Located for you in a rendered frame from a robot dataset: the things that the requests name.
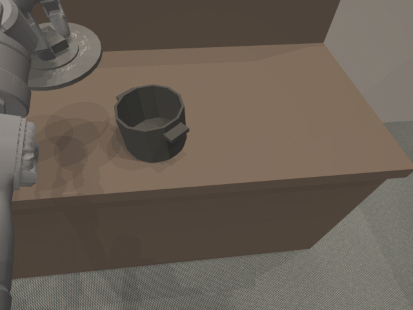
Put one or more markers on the pot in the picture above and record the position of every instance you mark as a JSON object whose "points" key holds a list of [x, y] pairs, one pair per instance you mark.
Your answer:
{"points": [[151, 120]]}

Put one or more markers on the left robot hand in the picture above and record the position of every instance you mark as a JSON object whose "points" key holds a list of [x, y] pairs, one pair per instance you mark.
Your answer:
{"points": [[58, 19]]}

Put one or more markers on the robot left forearm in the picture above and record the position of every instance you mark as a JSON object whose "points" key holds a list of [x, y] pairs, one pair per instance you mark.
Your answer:
{"points": [[18, 40]]}

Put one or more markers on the knob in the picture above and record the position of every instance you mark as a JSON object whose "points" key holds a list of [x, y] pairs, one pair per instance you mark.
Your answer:
{"points": [[57, 42]]}

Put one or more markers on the left robot upper arm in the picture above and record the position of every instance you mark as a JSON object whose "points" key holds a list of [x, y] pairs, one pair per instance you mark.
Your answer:
{"points": [[18, 168]]}

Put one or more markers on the lid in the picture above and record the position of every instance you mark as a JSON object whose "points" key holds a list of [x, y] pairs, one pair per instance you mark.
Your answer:
{"points": [[70, 65]]}

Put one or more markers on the table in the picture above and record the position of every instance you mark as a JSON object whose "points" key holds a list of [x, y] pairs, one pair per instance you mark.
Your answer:
{"points": [[281, 144]]}

